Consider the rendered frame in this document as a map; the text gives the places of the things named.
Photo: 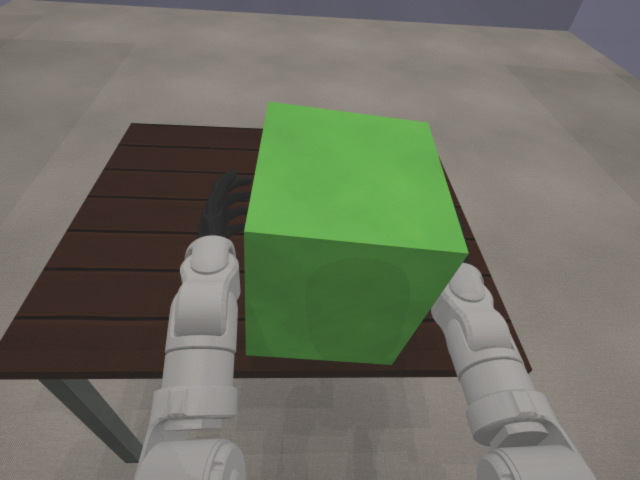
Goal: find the robot left forearm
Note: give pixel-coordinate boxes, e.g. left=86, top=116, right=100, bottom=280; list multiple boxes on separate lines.
left=134, top=235, right=241, bottom=480

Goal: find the carton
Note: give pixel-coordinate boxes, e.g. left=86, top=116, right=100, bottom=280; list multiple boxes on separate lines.
left=244, top=102, right=469, bottom=365

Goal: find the left robot upper arm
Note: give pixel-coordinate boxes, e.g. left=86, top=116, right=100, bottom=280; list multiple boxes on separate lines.
left=136, top=438, right=246, bottom=480

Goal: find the robot right forearm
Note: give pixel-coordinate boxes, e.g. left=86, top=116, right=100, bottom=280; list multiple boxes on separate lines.
left=431, top=263, right=596, bottom=480

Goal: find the right robot upper arm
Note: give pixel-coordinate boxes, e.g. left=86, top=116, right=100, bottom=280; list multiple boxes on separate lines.
left=477, top=445, right=594, bottom=480

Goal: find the table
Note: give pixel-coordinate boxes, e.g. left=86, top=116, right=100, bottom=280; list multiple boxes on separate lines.
left=0, top=123, right=532, bottom=463

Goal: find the robot right hand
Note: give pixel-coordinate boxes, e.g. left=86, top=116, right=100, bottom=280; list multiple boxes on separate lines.
left=455, top=208, right=470, bottom=264

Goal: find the robot left hand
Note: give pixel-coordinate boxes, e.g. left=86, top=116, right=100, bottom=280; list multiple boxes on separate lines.
left=197, top=169, right=252, bottom=239

